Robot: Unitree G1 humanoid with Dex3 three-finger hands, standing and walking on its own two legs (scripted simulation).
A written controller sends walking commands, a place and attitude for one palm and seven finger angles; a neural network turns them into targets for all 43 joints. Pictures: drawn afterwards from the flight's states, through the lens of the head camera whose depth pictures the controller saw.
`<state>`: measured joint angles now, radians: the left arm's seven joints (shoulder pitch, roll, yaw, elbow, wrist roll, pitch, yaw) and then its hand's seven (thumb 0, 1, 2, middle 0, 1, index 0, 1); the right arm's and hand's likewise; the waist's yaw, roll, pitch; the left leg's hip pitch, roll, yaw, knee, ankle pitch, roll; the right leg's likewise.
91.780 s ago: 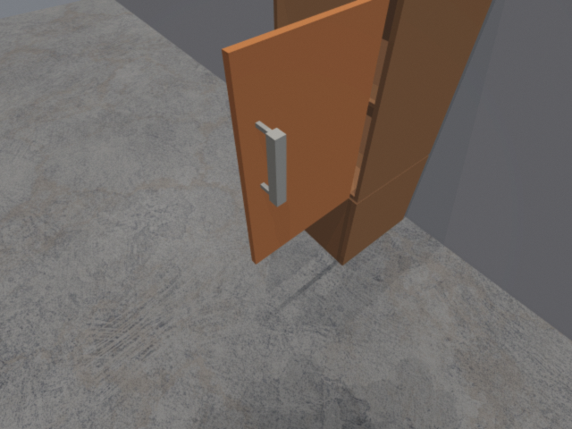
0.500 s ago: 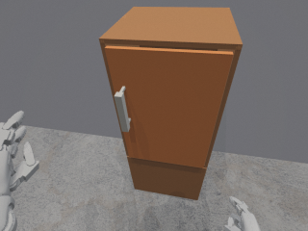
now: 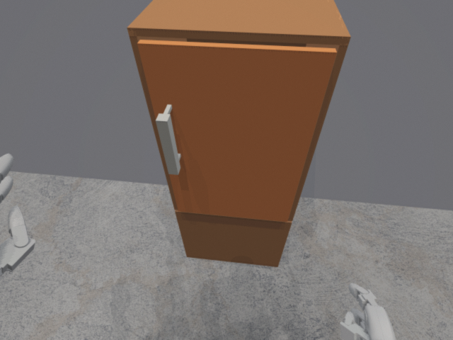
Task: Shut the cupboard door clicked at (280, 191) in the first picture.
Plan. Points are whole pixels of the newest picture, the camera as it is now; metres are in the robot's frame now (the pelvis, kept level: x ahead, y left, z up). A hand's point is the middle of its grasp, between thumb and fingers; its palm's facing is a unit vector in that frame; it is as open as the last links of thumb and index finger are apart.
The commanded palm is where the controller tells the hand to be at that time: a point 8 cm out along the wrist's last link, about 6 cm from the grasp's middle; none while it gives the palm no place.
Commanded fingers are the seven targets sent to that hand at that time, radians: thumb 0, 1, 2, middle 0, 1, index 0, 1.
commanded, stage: step back with the hand held close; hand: left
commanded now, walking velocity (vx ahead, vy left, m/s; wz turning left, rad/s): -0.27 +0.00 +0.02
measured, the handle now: (171, 140) +0.56 +0.18 +0.02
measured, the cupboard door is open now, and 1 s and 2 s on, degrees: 0 0 0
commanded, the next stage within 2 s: stop stepping back and stand still in 1.04 s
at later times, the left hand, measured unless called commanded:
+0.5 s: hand out of the picture +0.13 +0.27 +0.17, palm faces +0.49 -0.77 -0.41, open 7.5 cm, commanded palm +0.06 +0.31 +0.18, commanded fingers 0.00 0.90 0.90 -0.20 -0.30 -0.20 -0.30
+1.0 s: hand out of the picture +0.06 +0.25 +0.18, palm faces +0.36 -0.79 -0.49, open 7.4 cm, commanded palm +0.01 +0.30 +0.18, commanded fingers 0.00 0.90 0.90 -0.20 -0.30 -0.20 -0.30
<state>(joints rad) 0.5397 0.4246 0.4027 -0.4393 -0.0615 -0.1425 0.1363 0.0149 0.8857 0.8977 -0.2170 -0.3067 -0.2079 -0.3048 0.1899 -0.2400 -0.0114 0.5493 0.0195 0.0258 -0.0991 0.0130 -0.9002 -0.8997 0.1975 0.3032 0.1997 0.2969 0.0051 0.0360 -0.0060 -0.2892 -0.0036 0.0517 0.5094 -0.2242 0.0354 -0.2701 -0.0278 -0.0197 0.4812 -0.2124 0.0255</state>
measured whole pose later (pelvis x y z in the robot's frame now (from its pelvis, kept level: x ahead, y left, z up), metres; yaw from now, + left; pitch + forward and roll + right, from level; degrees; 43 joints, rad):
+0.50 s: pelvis -0.07 +0.00 -0.02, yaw +3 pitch +0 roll -2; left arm 0.50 0.40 0.41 -0.51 -0.02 -0.26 0.17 0.01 0.88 0.90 -0.22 -0.31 -0.21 -0.30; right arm 0.24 -0.22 0.00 0.62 0.00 -0.06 -0.07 0.01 -0.90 -0.90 0.20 0.30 0.20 0.30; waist 0.00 0.00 0.00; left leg -0.47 0.00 0.01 0.66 -0.25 0.03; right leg -0.40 0.00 -0.01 0.56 -0.17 0.02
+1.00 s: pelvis -0.13 +0.00 -0.01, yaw +0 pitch +1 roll -3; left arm 0.60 0.51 0.44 -0.54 -0.04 -0.28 0.12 0.01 0.88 0.90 -0.22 -0.31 -0.21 -0.31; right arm 0.21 -0.20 -0.01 0.62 -0.01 -0.06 -0.08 0.01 -0.90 -0.90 0.20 0.30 0.20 0.30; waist -0.02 0.00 -0.06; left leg -0.51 0.02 -0.01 0.66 -0.23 -0.03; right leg -0.19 0.07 0.05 0.52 -0.34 0.00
